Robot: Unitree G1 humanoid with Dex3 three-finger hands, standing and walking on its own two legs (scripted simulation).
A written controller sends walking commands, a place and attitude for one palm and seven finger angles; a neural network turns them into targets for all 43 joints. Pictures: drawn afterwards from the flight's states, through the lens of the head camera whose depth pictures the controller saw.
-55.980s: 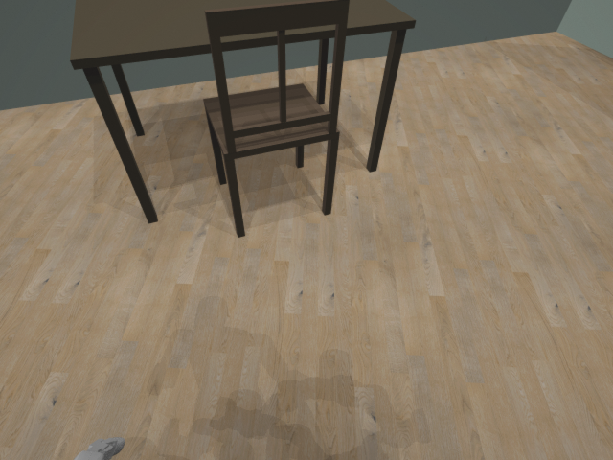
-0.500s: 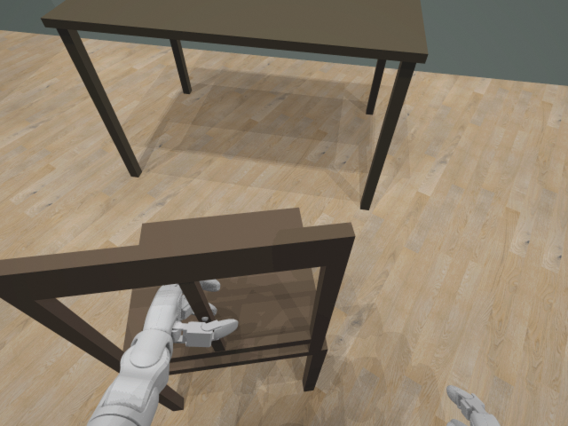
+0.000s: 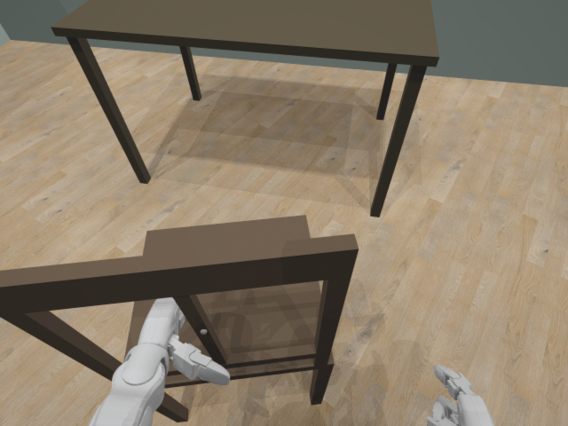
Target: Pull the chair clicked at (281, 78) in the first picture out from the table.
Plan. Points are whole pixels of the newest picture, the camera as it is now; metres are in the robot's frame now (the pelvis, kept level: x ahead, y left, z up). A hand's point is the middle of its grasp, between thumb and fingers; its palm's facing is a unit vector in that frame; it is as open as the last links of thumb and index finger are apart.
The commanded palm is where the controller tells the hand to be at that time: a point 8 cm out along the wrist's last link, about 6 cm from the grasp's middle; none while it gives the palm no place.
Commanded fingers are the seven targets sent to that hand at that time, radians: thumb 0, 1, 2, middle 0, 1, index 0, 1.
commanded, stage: draw the fingers out of the gap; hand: left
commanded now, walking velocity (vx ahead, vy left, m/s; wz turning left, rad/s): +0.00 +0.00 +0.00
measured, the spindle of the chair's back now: (205, 332) +0.27 +0.13 -0.06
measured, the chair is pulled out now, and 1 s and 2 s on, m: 0.64 0.64 0.64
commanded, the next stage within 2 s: draw the hand back to the body in 0.82 s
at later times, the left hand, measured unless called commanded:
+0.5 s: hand (192, 401) +0.18 +0.13 -0.03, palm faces -0.08 -0.99 -0.14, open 17.5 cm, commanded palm +0.17 +0.18 -0.01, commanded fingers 0.00 -0.55 0.20 0.00 0.00 0.00 0.00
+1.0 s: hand out of the picture +0.13 +0.14 -0.02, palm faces +0.00 -1.00 -0.08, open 17.4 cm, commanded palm +0.10 +0.19 +0.01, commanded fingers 0.00 -0.55 0.20 0.00 0.00 0.00 0.00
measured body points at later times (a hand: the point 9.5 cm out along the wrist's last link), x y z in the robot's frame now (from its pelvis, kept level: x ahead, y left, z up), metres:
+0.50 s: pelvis -0.01 +0.00 -0.01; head +0.02 -0.01 +0.44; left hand +0.18 +0.18 -0.02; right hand +0.15 -0.25 -0.09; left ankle -0.01 +0.14 -0.70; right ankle -0.03 -0.12 -0.70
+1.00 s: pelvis -0.01 +0.01 -0.02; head +0.01 +0.00 +0.43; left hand +0.12 +0.19 -0.01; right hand +0.16 -0.24 -0.09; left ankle -0.01 +0.14 -0.70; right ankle -0.03 -0.12 -0.70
